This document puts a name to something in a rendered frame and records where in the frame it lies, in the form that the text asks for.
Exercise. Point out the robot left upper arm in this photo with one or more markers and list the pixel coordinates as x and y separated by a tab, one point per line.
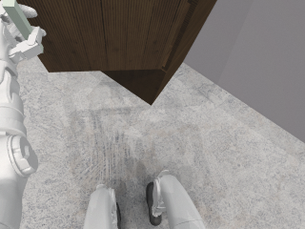
17	162

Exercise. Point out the left robot forearm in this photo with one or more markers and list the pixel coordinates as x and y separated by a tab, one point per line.
11	104

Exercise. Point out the handle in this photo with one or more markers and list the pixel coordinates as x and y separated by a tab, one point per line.
19	19

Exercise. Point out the robot right thigh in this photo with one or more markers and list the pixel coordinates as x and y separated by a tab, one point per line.
181	212

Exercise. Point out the robot right foot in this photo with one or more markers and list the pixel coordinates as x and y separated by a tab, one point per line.
154	220

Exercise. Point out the cupboard door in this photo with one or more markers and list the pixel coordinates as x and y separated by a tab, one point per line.
105	35

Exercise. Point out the left robot hand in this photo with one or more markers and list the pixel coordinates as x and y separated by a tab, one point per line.
14	48

